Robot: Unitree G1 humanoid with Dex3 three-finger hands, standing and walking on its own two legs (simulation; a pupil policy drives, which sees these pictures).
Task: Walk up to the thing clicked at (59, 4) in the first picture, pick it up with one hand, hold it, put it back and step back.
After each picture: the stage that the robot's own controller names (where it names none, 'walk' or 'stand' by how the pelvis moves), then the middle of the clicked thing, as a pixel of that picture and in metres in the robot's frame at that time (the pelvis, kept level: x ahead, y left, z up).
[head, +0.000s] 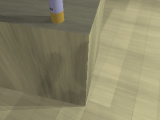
stand; out of the picture +0.76 +0.16 +0.14
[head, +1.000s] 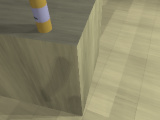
walk; (38, 5) +0.67 +0.23 +0.15
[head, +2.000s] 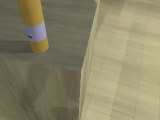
stand; (33, 21) +0.51 +0.20 +0.15
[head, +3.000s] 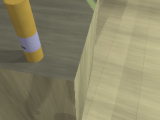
stand; (27, 32) +0.49 +0.22 +0.14
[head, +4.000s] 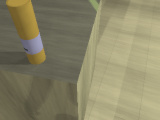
stand; (29, 34) +0.48 +0.21 +0.13
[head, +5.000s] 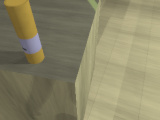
stand; (27, 34) +0.49 +0.22 +0.14
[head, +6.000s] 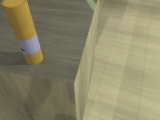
stand; (26, 34) +0.48 +0.23 +0.14
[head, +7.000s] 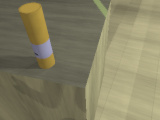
rise first; (39, 39) +0.47 +0.20 +0.14
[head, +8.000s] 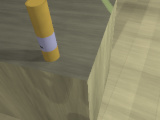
go down; (45, 33) +0.50 +0.20 +0.14
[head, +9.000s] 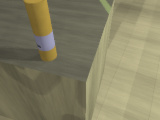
go down; (43, 31) +0.50 +0.19 +0.15
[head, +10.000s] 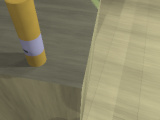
go down; (29, 34) +0.46 +0.18 +0.15
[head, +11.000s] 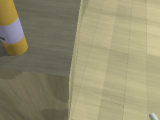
close in; (4, 18) +0.48 +0.20 +0.17
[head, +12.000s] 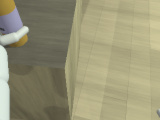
close; (3, 9) +0.51 +0.20 +0.19
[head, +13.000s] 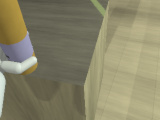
lift; (12, 34) +0.33 +0.18 +0.28
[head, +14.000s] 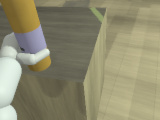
lift; (27, 27) +0.35 +0.16 +0.30
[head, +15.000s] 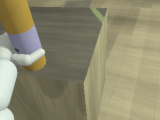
hold; (20, 27) +0.34 +0.17 +0.31
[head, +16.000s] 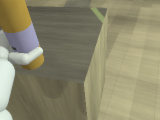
crouch; (17, 25) +0.33 +0.17 +0.32
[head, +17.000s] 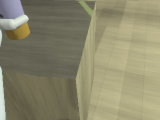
crouch; out of the picture +0.44 +0.20 +0.34
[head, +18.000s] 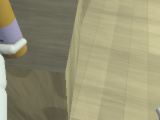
lower; (2, 20) +0.48 +0.21 +0.17
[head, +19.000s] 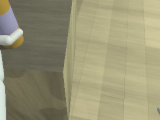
lower; out of the picture +0.50 +0.20 +0.19
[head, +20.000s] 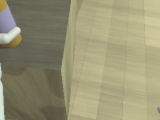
lower; out of the picture +0.50 +0.21 +0.19
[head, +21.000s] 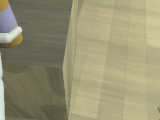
lower; out of the picture +0.50 +0.20 +0.19
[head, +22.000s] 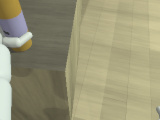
loosen; (9, 12) +0.49 +0.18 +0.19
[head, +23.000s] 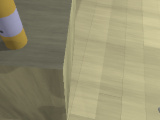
withdraw; (2, 10) +0.49 +0.18 +0.19
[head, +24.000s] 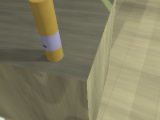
sink last; (48, 31) +0.49 +0.17 +0.16
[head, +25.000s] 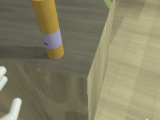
stand; (49, 29) +0.50 +0.17 +0.15
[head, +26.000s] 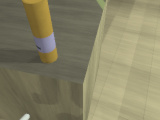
stand; (43, 32) +0.48 +0.17 +0.14
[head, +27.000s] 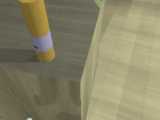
stand; (39, 31) +0.48 +0.18 +0.14
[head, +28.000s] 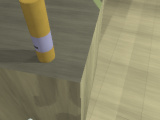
stand; (40, 32) +0.48 +0.18 +0.14
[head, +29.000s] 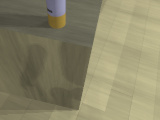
walk; out of the picture +0.60 +0.12 +0.15
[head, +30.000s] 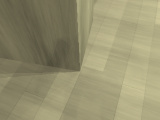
walk; out of the picture +0.96 +0.21 +0.17
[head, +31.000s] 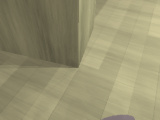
stand; out of the picture +1.20 +0.18 +0.15
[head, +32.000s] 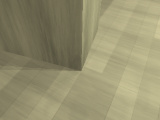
stand; out of the picture +1.15 +0.16 +0.13
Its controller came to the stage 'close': yes
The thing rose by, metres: 0.20
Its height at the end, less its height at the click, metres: +0.00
